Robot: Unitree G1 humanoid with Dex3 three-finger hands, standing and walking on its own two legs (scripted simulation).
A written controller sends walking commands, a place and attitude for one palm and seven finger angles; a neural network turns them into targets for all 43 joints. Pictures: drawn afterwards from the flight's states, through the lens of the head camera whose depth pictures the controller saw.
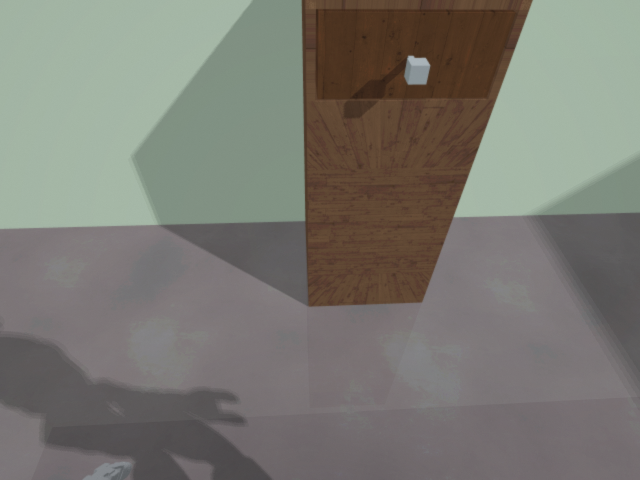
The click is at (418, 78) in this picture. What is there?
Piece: drawer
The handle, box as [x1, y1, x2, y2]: [404, 56, 429, 84]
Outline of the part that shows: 408,56 404,74 407,83 425,83 429,69 428,62 425,58 415,58 413,56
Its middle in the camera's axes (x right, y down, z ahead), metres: +0.19 -0.35 +0.78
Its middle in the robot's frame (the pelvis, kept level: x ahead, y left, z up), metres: +0.84 -0.15 +0.15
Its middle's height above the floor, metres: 0.92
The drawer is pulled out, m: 0.00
